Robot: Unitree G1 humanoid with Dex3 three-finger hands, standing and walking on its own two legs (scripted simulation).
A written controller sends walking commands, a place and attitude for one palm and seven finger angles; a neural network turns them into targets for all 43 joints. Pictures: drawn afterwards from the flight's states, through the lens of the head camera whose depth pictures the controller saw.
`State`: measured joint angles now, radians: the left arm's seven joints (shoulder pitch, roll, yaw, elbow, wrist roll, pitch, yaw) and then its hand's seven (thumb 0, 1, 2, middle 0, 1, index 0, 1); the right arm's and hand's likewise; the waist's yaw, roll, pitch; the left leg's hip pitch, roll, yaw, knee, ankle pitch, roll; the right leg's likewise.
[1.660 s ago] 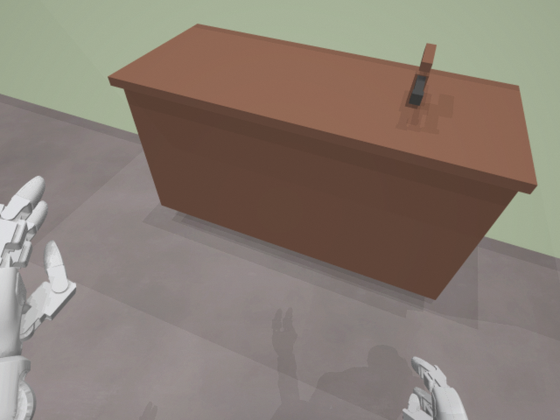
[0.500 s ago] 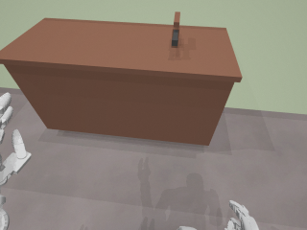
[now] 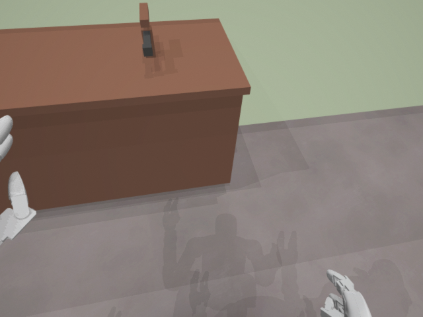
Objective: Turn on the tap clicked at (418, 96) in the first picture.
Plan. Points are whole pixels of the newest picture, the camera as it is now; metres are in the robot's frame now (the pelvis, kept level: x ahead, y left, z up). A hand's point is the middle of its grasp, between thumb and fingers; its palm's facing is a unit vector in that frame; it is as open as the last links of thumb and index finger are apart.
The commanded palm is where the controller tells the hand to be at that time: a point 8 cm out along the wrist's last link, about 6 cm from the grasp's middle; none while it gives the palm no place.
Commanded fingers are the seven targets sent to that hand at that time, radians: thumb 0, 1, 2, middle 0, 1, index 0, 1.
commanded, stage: turn to face it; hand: left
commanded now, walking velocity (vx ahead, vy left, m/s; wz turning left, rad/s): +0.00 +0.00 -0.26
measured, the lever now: (147, 50) +0.84 +0.24 +0.06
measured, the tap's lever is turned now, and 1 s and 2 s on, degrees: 0 0 0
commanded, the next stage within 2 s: take the last steps up to it in 0.10 s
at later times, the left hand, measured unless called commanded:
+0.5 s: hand (70, 203) +0.23 +0.20 +0.17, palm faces +0.28 -0.87 -0.41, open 7.4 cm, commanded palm +0.18 +0.25 +0.19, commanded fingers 0.00 0.90 0.90 -0.20 -0.30 -0.20 -0.30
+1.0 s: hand (125, 155) +0.32 +0.15 +0.17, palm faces +0.28 -0.86 -0.43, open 7.4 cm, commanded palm +0.26 +0.21 +0.19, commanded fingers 0.00 0.90 0.90 -0.20 -0.30 -0.20 -0.30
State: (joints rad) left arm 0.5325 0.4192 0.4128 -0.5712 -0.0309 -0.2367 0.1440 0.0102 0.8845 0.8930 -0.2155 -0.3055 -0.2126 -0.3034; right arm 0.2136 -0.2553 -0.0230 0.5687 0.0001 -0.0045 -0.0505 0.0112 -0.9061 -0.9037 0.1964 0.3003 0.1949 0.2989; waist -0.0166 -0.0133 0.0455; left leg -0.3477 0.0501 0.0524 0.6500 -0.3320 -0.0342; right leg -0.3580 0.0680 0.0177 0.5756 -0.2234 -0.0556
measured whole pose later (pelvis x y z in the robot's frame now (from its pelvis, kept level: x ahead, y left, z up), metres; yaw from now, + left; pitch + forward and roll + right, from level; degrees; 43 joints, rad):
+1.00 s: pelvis +0.06 -0.05 +0.00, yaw -8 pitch -1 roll +0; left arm 0.42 0.34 0.33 -0.44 -0.01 -0.21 0.14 0.01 0.89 0.89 -0.21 -0.30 -0.21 -0.30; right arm 0.20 -0.20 0.01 0.66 0.00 -0.05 -0.05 0.01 -0.90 -0.90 0.20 0.30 0.20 0.30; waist 0.00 0.06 0.05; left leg -0.42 0.08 0.04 1.09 -0.45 -0.01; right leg -0.30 -0.03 -0.16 0.62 -0.30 -0.05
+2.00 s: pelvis +0.33 -0.08 +0.00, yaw -8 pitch -1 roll +0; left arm 0.41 0.39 0.39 -0.48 -0.03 -0.23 0.16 0.01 0.89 0.89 -0.21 -0.30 -0.21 -0.30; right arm 0.17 -0.18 -0.02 0.58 0.00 -0.08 -0.06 0.01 -0.91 -0.90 0.20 0.30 0.19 0.30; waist -0.03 -0.02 0.05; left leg -0.31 0.07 0.14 0.59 -0.27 0.01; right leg -0.38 -0.05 -0.07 0.98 -0.52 0.02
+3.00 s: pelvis +0.33 -0.02 +0.01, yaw -9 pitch -2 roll -1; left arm 0.34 0.33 0.36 -0.39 -0.02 -0.27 0.11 0.01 0.89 0.89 -0.21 -0.30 -0.20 -0.30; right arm 0.25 -0.16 0.05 0.61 -0.01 -0.16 0.00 0.01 -0.90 -0.90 0.20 0.30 0.20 0.30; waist 0.04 -0.03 0.05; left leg -0.22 -0.07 0.06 0.43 -0.17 0.09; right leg -0.22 -0.03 0.03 0.45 -0.23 0.00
